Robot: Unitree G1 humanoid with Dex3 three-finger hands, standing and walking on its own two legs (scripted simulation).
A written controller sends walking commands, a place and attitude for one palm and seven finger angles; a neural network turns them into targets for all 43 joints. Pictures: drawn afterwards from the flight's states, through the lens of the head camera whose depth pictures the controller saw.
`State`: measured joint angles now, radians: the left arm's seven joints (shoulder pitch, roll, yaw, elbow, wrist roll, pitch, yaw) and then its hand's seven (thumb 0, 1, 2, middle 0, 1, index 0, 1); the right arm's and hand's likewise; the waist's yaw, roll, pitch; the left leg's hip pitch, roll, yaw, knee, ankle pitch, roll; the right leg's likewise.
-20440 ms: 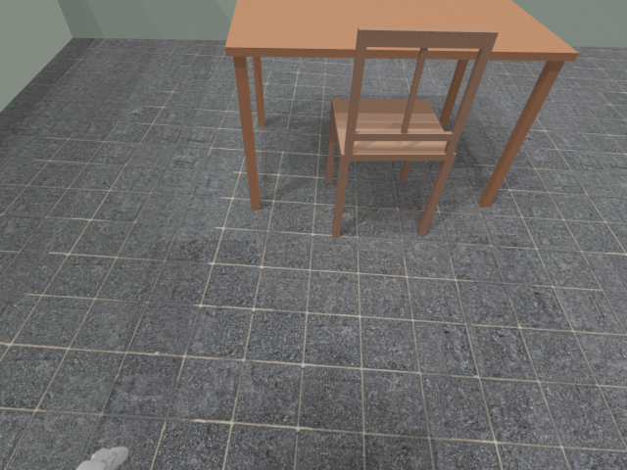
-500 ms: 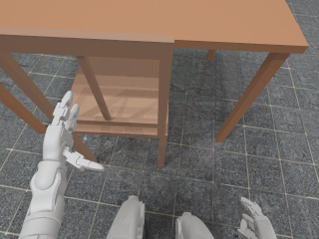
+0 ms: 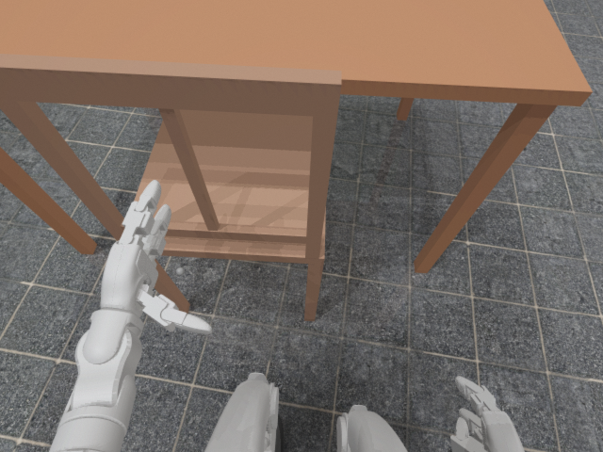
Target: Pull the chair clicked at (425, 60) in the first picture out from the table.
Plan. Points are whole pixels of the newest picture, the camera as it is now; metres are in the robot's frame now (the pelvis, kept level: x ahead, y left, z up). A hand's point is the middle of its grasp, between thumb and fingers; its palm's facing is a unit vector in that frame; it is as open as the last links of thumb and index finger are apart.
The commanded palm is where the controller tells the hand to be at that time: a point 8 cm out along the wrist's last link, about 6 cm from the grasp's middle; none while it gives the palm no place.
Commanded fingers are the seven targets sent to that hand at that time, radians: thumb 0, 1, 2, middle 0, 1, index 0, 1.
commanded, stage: aim the fingers beside a spindle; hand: left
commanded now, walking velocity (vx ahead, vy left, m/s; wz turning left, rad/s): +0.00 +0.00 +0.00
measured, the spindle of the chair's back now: (195, 178) +0.48 +0.20 +0.02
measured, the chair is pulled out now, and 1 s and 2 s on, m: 0.00 0.00 0.00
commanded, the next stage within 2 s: none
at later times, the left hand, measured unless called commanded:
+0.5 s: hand (189, 267) +0.34 +0.17 +0.02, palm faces +0.01 -1.00 -0.04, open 16.9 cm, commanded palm +0.32 +0.23 +0.03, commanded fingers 0.00 -0.50 0.30 -0.06 -0.08 -0.06 -0.08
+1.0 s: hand (168, 255) +0.34 +0.20 +0.04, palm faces +0.06 -0.99 -0.08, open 16.9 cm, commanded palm +0.32 +0.23 +0.02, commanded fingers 0.00 -0.50 0.30 -0.06 -0.08 -0.06 -0.08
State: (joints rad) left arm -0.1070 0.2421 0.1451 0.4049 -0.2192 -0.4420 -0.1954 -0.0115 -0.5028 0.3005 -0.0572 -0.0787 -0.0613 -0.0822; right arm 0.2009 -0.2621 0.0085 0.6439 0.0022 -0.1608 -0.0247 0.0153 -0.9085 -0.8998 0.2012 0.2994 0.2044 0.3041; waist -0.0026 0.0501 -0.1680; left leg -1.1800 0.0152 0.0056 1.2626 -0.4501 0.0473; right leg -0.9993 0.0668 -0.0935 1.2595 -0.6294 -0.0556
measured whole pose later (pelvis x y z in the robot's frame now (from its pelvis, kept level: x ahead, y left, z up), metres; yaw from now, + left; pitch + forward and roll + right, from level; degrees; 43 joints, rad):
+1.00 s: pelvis +0.00 +0.00 +0.00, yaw +0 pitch +21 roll -3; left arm -0.16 0.28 0.19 0.43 -0.21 -0.46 -0.16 -0.01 -0.50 0.30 -0.06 -0.08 -0.06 -0.08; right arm 0.19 -0.26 0.01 0.64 0.00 -0.15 -0.02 0.01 -0.91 -0.90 0.20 0.30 0.20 0.30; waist -0.01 0.05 -0.16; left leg -1.19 0.02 0.00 1.27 -0.46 0.04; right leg -1.01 0.07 -0.10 1.27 -0.63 -0.06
